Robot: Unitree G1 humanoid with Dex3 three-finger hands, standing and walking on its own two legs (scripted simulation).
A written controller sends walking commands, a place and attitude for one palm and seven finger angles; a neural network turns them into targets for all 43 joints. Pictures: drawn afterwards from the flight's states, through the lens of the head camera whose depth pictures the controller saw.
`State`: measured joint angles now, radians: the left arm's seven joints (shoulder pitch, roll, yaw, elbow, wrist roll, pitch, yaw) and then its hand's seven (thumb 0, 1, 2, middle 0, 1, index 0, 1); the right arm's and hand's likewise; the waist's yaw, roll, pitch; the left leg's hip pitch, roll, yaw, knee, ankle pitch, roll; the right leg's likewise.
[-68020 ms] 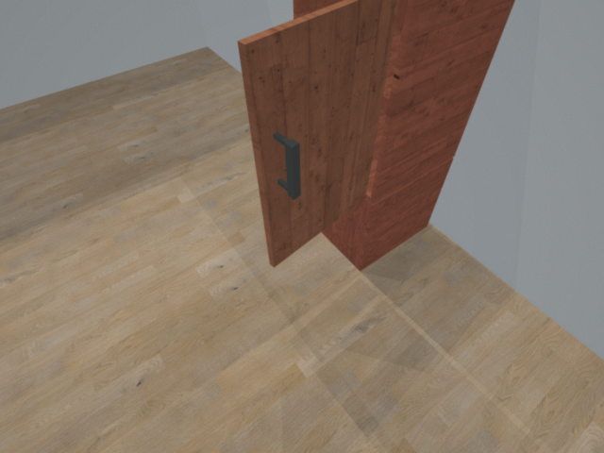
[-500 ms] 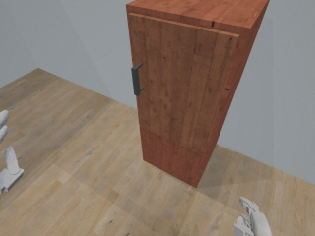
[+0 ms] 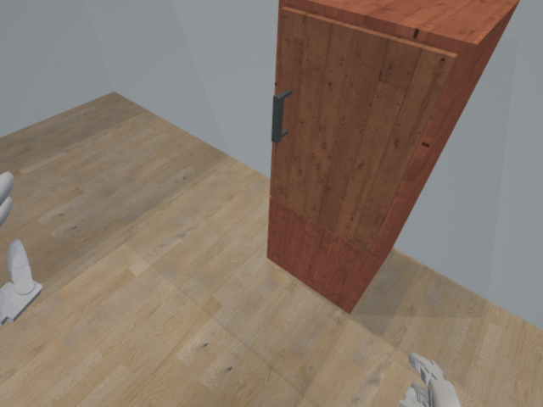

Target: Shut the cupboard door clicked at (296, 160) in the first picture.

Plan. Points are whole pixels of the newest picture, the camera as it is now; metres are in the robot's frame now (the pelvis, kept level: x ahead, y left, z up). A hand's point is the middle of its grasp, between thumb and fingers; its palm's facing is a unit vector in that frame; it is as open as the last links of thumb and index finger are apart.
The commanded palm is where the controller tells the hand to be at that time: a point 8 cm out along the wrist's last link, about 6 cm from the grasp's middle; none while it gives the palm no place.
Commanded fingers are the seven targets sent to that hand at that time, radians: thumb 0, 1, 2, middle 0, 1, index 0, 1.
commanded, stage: stop stepping back and stand still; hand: left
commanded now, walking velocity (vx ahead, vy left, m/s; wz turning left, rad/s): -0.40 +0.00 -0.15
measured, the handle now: (281, 116) +0.80 +0.06 +0.01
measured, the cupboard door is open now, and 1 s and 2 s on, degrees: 0 0 0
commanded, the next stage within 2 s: let the arm hang, fingers relaxed in 1.04 s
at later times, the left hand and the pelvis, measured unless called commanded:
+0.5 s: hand out of the picture +0.11 +0.29 +0.17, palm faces +0.44 -0.81 -0.38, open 7.4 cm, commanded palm +0.06 +0.32 +0.18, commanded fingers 0.00 0.90 0.90 -0.20 -0.30 -0.20 -0.30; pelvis -0.10 +0.03 +0.00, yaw -3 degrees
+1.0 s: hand out of the picture +0.08 +0.31 +0.17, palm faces +0.46 -0.80 -0.39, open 7.4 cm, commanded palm +0.02 +0.34 +0.18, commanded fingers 0.00 0.90 0.90 -0.20 -0.30 -0.20 -0.30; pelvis -0.14 +0.05 +0.00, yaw -3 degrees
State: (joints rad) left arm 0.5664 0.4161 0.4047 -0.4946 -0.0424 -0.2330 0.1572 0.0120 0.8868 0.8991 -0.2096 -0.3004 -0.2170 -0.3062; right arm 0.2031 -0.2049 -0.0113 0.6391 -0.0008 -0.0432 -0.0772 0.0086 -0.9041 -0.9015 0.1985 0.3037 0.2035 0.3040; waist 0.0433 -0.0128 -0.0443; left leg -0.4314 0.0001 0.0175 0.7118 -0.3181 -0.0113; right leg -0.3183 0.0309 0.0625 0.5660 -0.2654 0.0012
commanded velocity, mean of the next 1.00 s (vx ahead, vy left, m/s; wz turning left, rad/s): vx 0.07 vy -0.01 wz -0.01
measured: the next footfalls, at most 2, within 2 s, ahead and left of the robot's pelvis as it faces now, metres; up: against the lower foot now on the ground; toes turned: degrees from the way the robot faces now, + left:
left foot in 0.04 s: +0.06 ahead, +0.11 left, +0.01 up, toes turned +0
right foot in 0.22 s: -0.11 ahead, -0.07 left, +0.00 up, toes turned -2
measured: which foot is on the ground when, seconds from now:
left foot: up 0.00-0.02, down 0.04-0.62, up 0.64-0.76, down 0.78-1.00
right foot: down 0.00-0.08, up 0.10-0.20, down 0.22-1.00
